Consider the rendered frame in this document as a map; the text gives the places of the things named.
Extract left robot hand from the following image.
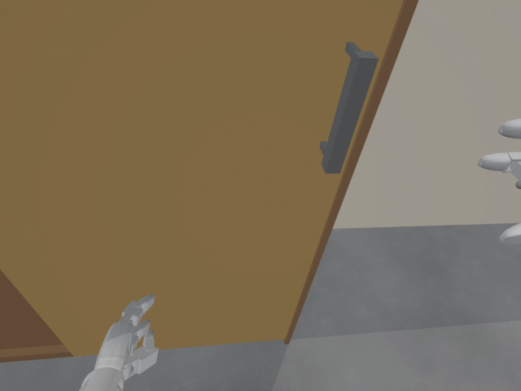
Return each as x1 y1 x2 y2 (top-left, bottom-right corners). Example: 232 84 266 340
94 294 159 380

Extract right robot hand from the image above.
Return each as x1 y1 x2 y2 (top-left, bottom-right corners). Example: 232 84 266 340
478 118 521 245

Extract robot left forearm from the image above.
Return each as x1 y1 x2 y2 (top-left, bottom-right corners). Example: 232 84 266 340
79 367 125 391

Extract wardrobe door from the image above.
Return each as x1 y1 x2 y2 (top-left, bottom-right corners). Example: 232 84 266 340
0 270 63 349
0 0 404 357

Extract handle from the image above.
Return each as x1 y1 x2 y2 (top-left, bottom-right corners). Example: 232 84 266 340
320 42 379 174

